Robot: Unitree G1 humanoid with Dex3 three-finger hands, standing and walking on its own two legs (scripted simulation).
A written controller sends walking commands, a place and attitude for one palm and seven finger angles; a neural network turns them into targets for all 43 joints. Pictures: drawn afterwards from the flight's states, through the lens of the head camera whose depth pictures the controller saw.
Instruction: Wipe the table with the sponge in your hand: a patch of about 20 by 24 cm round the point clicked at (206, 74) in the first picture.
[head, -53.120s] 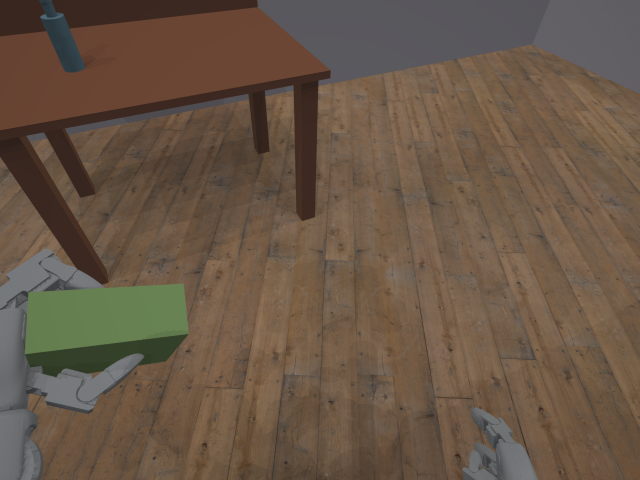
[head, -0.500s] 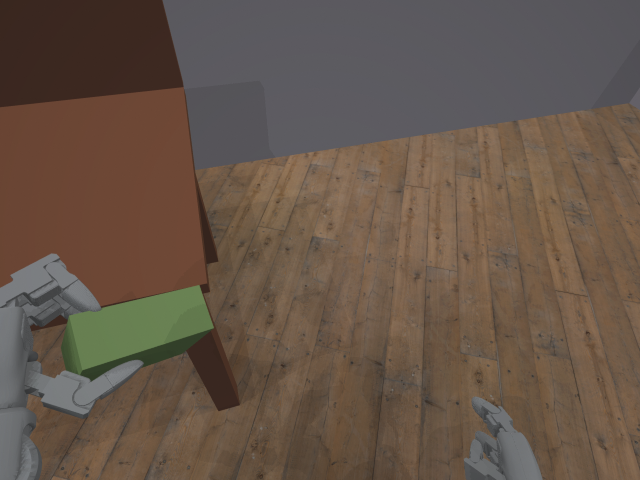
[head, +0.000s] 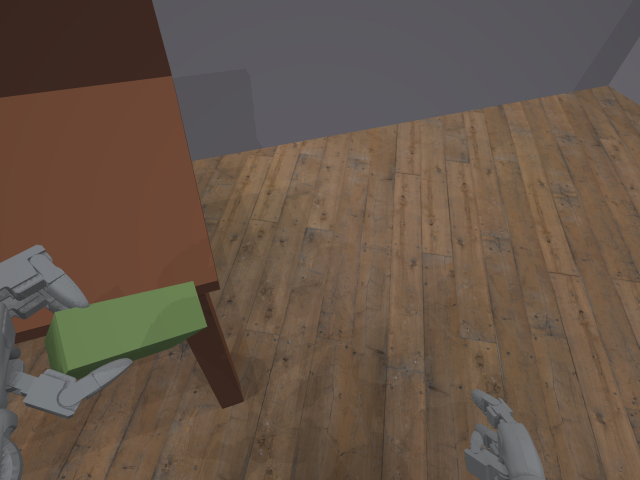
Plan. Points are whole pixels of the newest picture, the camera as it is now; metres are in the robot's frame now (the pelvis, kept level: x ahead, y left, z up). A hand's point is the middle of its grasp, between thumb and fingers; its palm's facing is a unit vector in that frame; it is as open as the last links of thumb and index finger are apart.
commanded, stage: shuffle to correct the standing spot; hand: left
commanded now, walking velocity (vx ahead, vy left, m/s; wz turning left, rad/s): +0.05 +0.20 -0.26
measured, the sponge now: (144, 327) +0.24 +0.20 +0.11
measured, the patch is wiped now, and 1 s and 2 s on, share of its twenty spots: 0.95 0.95 0.95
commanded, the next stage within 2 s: none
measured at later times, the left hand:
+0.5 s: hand out of the picture +0.20 +0.28 +0.17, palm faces +0.37 -0.84 -0.40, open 9.0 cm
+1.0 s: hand out of the picture +0.21 +0.38 +0.19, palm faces +0.25 -0.82 -0.52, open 9.0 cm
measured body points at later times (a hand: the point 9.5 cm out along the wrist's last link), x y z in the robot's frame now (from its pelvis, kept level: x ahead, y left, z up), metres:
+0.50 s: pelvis -0.02 +0.05 +0.00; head +0.01 +0.05 +0.44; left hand +0.17 +0.33 +0.19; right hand +0.16 -0.19 -0.08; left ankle -0.01 +0.11 -0.66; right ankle -0.01 -0.09 -0.73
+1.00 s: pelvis -0.02 +0.18 +0.00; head +0.00 +0.14 +0.45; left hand +0.19 +0.42 +0.22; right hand +0.11 -0.06 -0.12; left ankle -0.01 +0.30 -0.67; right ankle +0.00 +0.08 -0.73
